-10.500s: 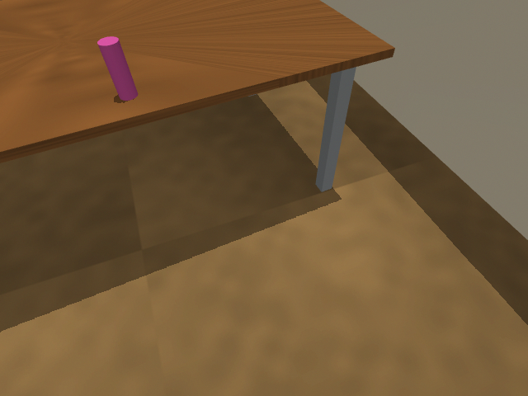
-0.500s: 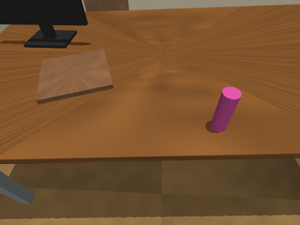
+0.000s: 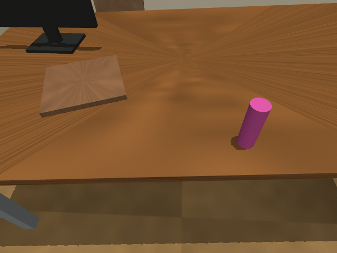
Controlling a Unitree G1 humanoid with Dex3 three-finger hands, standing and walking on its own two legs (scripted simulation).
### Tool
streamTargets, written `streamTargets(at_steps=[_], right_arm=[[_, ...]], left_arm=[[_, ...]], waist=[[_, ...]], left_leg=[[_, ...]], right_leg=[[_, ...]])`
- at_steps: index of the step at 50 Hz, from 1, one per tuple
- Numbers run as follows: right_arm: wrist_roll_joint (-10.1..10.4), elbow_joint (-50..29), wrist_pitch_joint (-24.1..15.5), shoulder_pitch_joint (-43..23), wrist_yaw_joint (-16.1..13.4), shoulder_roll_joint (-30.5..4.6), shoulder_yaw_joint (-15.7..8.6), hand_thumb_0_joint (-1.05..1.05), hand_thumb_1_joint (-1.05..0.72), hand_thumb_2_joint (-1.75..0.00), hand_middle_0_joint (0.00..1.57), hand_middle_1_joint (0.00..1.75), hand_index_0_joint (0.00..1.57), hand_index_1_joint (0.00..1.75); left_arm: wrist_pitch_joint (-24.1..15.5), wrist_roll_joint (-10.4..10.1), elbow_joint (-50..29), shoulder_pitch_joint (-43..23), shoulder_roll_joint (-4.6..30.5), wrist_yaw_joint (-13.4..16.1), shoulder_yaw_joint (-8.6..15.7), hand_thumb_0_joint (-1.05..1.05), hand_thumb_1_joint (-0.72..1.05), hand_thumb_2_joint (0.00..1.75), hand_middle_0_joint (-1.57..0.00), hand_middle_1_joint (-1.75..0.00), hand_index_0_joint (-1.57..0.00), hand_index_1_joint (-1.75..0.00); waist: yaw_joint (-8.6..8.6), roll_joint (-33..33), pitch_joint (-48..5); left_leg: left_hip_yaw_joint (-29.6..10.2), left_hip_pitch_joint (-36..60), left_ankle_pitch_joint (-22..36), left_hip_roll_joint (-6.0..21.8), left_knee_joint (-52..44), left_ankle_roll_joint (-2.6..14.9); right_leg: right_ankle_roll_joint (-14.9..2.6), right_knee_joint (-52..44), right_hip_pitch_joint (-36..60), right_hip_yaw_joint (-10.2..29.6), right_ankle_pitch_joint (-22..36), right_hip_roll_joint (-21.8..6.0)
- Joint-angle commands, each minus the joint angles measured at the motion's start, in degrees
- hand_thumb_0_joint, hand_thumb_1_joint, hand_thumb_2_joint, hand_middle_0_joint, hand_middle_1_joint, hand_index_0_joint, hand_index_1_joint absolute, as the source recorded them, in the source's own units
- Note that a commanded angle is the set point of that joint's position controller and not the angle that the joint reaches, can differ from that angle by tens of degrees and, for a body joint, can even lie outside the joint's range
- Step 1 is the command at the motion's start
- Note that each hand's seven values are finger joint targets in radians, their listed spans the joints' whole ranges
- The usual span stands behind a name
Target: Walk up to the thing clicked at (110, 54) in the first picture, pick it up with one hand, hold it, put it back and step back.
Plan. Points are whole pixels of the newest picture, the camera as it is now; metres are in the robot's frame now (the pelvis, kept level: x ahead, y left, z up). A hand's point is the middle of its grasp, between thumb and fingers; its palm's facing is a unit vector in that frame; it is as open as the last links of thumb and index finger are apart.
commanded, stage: stand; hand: right
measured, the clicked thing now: (252, 125) +0.45 -0.20 +0.03
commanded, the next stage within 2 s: rise first in 0.46 s
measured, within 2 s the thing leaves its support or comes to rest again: neither
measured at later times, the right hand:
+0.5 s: hand out of the picture +0.06 -0.26 -0.16, palm faces -0.02 +0.94 -0.34, open 7.3 cm
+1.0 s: hand (294, 245) +0.17 -0.26 -0.09, palm faces +0.26 +0.90 -0.36, open 15.0 cm
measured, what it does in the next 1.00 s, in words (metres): stands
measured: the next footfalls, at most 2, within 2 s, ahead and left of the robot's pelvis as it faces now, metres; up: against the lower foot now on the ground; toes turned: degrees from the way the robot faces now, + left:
none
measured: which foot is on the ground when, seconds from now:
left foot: down 0.00-1.00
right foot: down 0.00-1.00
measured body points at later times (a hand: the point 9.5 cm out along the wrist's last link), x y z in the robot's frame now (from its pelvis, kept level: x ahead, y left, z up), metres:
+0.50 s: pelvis +0.00 +0.00 +0.00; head +0.00 +0.00 +0.45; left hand +0.07 +0.31 -0.13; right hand +0.06 -0.30 -0.13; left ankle -0.01 +0.15 -0.75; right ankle +0.02 -0.13 -0.75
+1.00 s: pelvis +0.00 +0.01 -0.01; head +0.01 +0.01 +0.44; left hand +0.16 +0.28 -0.11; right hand +0.15 -0.30 -0.06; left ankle -0.01 +0.15 -0.75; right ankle +0.02 -0.13 -0.75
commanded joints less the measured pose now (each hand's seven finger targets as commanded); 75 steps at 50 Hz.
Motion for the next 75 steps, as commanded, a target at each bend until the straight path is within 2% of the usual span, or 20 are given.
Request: streamTargets(at_steps=[1,22,28,29,30,31,33,35,36,38,39,41,44,48,51,57,58,61,65,75], right_arm=[[-0.1,-3.3,-1.1,-1.8,-0.8,-12.0,-2.1,0.00,-0.90,-0.90,0.20,0.30,0.20,0.30],[-0.2,-3.4,-0.9,-1.8,-0.6,-11.8,-2.2,0.00,-0.90,-0.90,0.20,0.30,0.20,0.30],[-0.3,-3.3,-1.0,-1.3,-0.7,-11.8,-2.2,0.00,-0.82,-0.82,0.12,0.22,0.12,0.22],[4.2,-23.4,-5.6,-21.5,-1.2,-1.6,-0.2,0.00,-0.74,-0.74,0.07,0.14,0.06,0.14],[6.3,-27.2,-8.5,-21.0,-2.5,-4.0,-0.5,0.00,-0.66,-0.66,0.07,0.06,0.06,0.06],[6.3,-21.1,-8.4,-14.9,-3.6,-8.4,-2.4,0.00,-0.58,-0.58,0.06,0.04,0.06,0.04],[5.5,-16.4,-7.5,-12.1,-5.3,-14.7,-9.1,0.00,-0.42,-0.42,0.06,0.04,0.06,0.04],[4.1,-15.6,-8.0,-10.5,-5.5,-10.7,-8.4,0.00,-0.27,-0.26,0.06,0.04,0.06,0.04],[3.2,-16.6,-7.9,-9.2,-5.5,-11.9,-10.9,0.00,-0.23,-0.20,0.06,0.04,0.06,0.04],[2.2,-16.9,-7.1,5.1,-5.2,-11.0,-13.8,0.00,-0.14,-0.18,0.06,0.04,0.06,0.04],[2.2,-18.1,-6.7,4.2,-5.2,-11.4,-14.1,0.00,-0.07,-0.16,0.06,0.05,0.05,0.05],[2.4,-24.1,-6.5,4.3,-4.9,-9.3,-13.8,0.00,0.05,-0.14,0.06,0.05,0.05,0.05],[3.0,-34.1,-6.4,-2.0,-4.8,-6.0,-10.9,0.00,0.22,-0.10,0.05,0.05,0.05,0.05],[2.7,-41.8,-7.2,-1.4,-5.4,-7.5,-12.3,0.00,0.43,-0.06,0.04,0.05,0.05,0.05],[2.4,-48.9,-8.4,-0.3,-6.2,-10.1,-14.6,0.00,0.48,-0.06,0.04,0.05,0.04,0.05],[2.5,-55.7,-8.6,7.3,-6.0,-8.8,-16.7,0.00,0.55,-0.04,0.04,0.06,0.04,0.06],[2.6,-56.1,-8.5,8.2,-5.8,-8.4,-16.7,0.00,0.56,-0.04,0.04,0.06,0.04,0.06],[2.9,-58.6,-8.3,9.5,-4.8,-7.3,-17.0,0.00,0.58,-0.04,0.04,0.06,0.04,0.06],[3.1,-64.0,-9.2,9.3,-4.3,-8.1,-18.5,0.00,0.60,-0.03,0.04,0.06,0.04,0.06],[2.7,-71.4,-12.3,13.3,-4.1,-8.1,-20.3,0.00,0.59,-0.03,0.04,0.06,0.04,0.06]], left_arm=[[-1.5,0.1,-3.6,-2.2,12.8,1.0,2.6,0.00,0.90,0.90,-0.20,-0.30,-0.20,-0.30],[-1.3,0.1,-3.4,-2.6,12.8,0.9,2.7,0.00,0.90,0.90,-0.20,-0.30,-0.20,-0.30],[-1.5,0.1,-3.7,-2.5,12.7,0.9,2.6,0.00,0.82,0.82,-0.12,-0.22,-0.12,-0.22],[-8.1,-4.8,-23.8,-22.6,3.7,1.5,2.0,0.00,0.74,0.74,-0.04,-0.14,-0.04,-0.14],[-9.3,-6.1,-25.4,-18.9,5.1,2.7,1.2,0.00,0.66,0.66,-0.03,-0.06,-0.01,-0.06],[-9.0,-6.2,-20.7,-12.4,7.8,3.5,2.6,0.00,0.58,0.58,-0.03,-0.04,-0.01,-0.05],[-8.0,-5.8,-16.7,-8.5,13.2,4.9,8.7,0.00,0.42,0.42,-0.03,-0.04,-0.02,-0.05],[-8.3,-4.5,-14.4,-8.1,10.0,5.4,8.4,0.00,0.26,0.26,-0.04,-0.04,-0.03,-0.05],[-8.7,-3.7,-17.4,-8.4,9.9,5.4,9.8,0.00,0.22,0.21,-0.04,-0.04,-0.04,-0.04],[-7.2,-2.3,-14.0,3.6,6.2,5.0,10.9,0.00,0.13,0.16,-0.05,-0.05,-0.05,-0.04],[-7.0,-2.1,-14.8,4.9,8.4,5.2,12.5,0.00,0.08,0.12,-0.05,-0.05,-0.07,-0.04],[-6.6,-2.0,-17.9,3.9,5.3,4.7,10.9,0.00,-0.04,0.10,-0.05,-0.05,-0.07,-0.04],[-6.3,-2.5,-23.0,-3.1,0.3,4.4,7.7,0.00,-0.23,0.07,-0.06,-0.05,-0.06,-0.04],[-7.2,-2.4,-30.9,-6.3,1.7,5.2,7.7,0.00,-0.51,0.04,-0.07,-0.05,-0.07,-0.06],[-7.8,-2.3,-37.6,-4.2,3.4,6.2,8.1,0.00,-0.53,0.03,-0.07,-0.06,-0.07,-0.06],[-7.4,-2.0,-37.3,2.2,-1.0,6.0,6.1,0.00,-0.55,0.02,-0.06,-0.05,-0.06,-0.05],[-7.4,-1.9,-36.9,3.4,0.7,6.1,7.8,0.00,-0.55,0.02,-0.06,-0.04,-0.06,-0.05],[-6.8,-2.0,-34.4,6.7,-0.8,5.2,7.0,0.00,-0.55,0.02,-0.06,-0.04,-0.06,-0.05],[-7.3,-1.9,-37.4,1.6,1.8,4.8,9.3,0.00,-0.55,0.03,-0.06,-0.04,-0.05,-0.05],[-7.9,-1.3,-37.2,3.6,-0.5,4.8,8.2,0.00,-0.56,0.04,-0.06,-0.05,-0.05,-0.05]], waist=[[-0.16,0.0,-5.1],[-0.13,-0.6,-2.3],[-0.18,-0.4,-3.5],[1.02,-3.5,-5.1],[-1.15,-1.3,-7.5],[-0.55,0.7,-5.4],[-0.42,-1.0,-6.3],[-0.03,-1.3,-10.2],[-0.76,-0.5,-12.0],[-1.30,-1.3,-13.1],[-0.43,-0.4,-14.2],[-0.97,-2.5,-15.8],[-0.96,-3.5,-10.9],[-1.33,-1.3,-10.8],[-1.37,-0.9,-15.0],[-2.78,-2.5,-8.1],[-1.62,-1.9,-7.8],[-1.36,-1.8,-5.2],[-1.74,-1.0,-5.1],[-2.88,-0.9,-5.5]], left_leg=[[-2.8,-0.6,8.7,5.5,-2.5,2.45],[-3.0,-2.3,2.9,5.2,-3.6,2.64],[-2.9,-1.8,5.3,5.4,-3.2,2.57],[4.0,-9.6,1.6,-2.2,3.9,2.15],[4.3,-5.6,-2.5,-2.4,1.6,2.53],[4.2,-6.3,-3.3,-2.1,1.2,2.32],[4.3,-9.5,-2.1,-1.8,4.1,2.07],[3.9,-10.4,0.1,-1.7,5.6,2.21],[3.8,-9.7,1.2,-1.9,5.8,2.33],[4.1,-7.6,6.6,-2.1,5.7,2.27],[4.3,-6.4,9.2,-2.3,5.2,1.99],[4.6,-5.2,13.6,-2.4,5.6,1.96],[4.3,-7.0,8.8,-2.2,4.0,1.98],[4.3,-6.5,4.1,-2.0,2.5,2.14],[4.5,-3.6,8.8,-1.8,3.3,2.05],[4.9,-3.8,9.7,-1.4,2.5,1.70],[4.9,-4.3,10.9,-1.4,2.6,1.50],[5.1,-5.3,8.7,-1.7,2.0,1.53],[5.0,-4.9,6.5,-1.6,1.4,1.63],[5.2,-3.0,7.0,-1.2,1.3,1.66]], right_leg=[[-2.03,-2.3,2.9,4.5,9.4,-6.4],[-2.04,-3.8,1.0,4.8,1.9,-6.0],[-2.04,-3.2,1.8,4.8,5.0,-6.2],[-0.82,1.6,-4.0,-1.6,0.0,0.1],[-0.73,-0.7,-0.8,-0.9,-3.6,-0.4],[-1.09,0.0,-2.1,-1.1,-4.1,0.1],[-1.10,2.7,-4.1,-1.9,-2.6,0.9],[-1.09,4.7,-3.7,-1.8,0.6,0.7],[-1.14,4.7,-3.8,-1.6,1.7,0.8],[-1.16,4.2,-2.7,-2.3,6.4,1.4],[-1.02,4.1,-1.3,-2.4,8.7,1.4],[-0.72,4.1,-0.4,-2.6,12.9,1.3],[-0.89,2.9,-3.6,-2.5,7.7,1.0],[-1.16,1.9,-2.4,-2.1,3.6,0.9],[-1.02,2.4,1.8,-2.2,8.5,1.0],[-1.27,1.8,1.2,-2.5,9.6,1.5],[-1.35,1.9,1.7,-2.7,10.5,1.4],[-1.36,1.2,1.0,-2.8,8.4,1.4],[-1.33,0.6,1.2,-2.5,6.5,1.4],[-1.26,0.4,2.6,-2.5,7.5,1.7]])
